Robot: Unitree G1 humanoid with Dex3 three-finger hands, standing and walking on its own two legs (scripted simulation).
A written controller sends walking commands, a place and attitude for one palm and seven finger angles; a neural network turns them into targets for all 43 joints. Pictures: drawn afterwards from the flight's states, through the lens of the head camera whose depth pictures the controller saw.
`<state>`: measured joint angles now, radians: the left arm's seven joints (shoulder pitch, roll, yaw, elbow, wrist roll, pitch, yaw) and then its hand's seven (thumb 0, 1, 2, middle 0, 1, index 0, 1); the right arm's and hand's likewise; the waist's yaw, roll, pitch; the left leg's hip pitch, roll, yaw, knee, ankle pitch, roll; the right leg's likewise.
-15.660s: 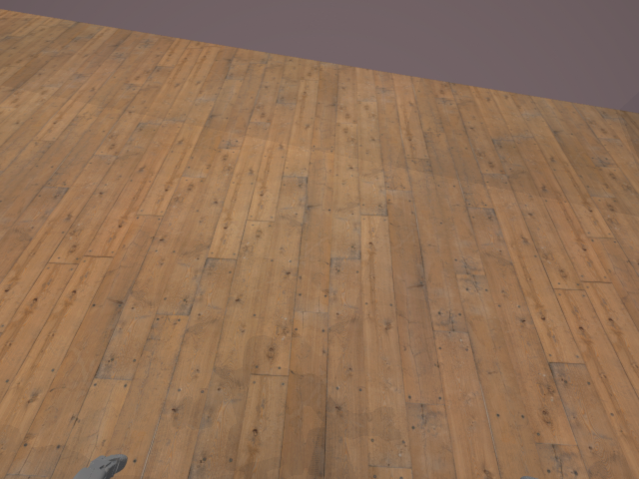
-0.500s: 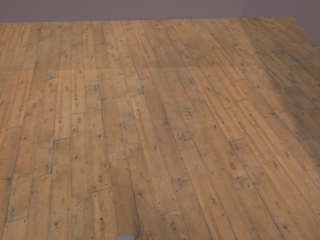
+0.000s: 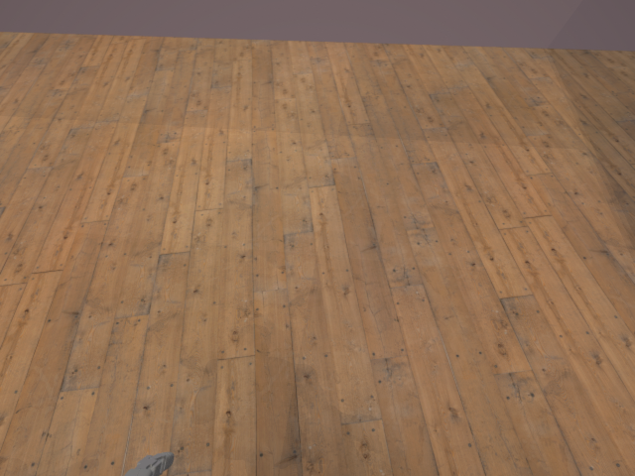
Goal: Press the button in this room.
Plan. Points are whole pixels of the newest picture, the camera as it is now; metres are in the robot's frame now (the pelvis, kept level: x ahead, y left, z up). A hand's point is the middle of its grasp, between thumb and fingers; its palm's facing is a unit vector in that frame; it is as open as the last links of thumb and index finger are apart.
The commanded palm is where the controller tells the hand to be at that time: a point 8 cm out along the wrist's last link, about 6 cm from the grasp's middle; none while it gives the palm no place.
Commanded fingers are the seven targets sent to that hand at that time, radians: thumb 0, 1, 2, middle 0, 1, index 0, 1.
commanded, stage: turn or walk to find it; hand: left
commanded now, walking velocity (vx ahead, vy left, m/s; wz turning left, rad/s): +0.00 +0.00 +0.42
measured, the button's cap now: out of the picture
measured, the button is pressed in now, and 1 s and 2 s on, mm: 0 0 0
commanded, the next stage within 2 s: stand and wait in 0.88 s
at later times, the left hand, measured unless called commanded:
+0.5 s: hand out of the picture -0.05 +0.23 -0.18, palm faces +0.29 -0.92 -0.24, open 7.3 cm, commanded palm none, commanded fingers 0.00 0.90 0.90 -0.20 -0.30 -0.20 -0.30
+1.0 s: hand out of the picture -0.01 +0.19 -0.14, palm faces +0.42 -0.86 -0.28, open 7.3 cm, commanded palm none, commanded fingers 0.00 0.90 0.90 -0.20 -0.30 -0.20 -0.30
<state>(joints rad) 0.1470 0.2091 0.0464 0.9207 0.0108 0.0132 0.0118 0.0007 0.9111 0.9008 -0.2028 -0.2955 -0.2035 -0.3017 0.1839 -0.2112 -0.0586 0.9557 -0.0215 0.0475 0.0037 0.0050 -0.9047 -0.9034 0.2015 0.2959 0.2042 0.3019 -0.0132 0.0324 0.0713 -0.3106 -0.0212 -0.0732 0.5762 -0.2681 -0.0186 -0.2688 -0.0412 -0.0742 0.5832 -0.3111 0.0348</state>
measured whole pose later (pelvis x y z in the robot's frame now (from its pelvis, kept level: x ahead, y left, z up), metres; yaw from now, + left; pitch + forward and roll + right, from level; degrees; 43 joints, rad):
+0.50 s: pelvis -0.02 +0.02 +0.00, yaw +14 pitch +0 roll +1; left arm 0.25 0.25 0.06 0.99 0.02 0.04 0.02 0.00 0.91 0.90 -0.21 -0.30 -0.21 -0.30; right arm 0.13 -0.21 -0.05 0.97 -0.02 0.03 0.01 0.01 -0.91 -0.90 0.20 0.30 0.20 0.30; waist 0.03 -0.06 0.10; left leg -0.26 0.02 0.07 0.61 -0.34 0.00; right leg -0.32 -0.16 -0.20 0.80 -0.50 0.05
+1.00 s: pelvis -0.02 -0.02 +0.01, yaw +25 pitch -1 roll +2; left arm 0.17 0.17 0.03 0.92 0.02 0.00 0.02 0.00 0.91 0.90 -0.20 -0.30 -0.21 -0.30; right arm 0.20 -0.24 -0.08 0.99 -0.02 0.07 0.00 0.01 -0.91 -0.90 0.20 0.30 0.20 0.30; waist -0.01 0.05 0.07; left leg -0.42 -0.03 -0.06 0.99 -0.45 -0.02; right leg -0.25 -0.06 -0.11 0.57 -0.30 -0.03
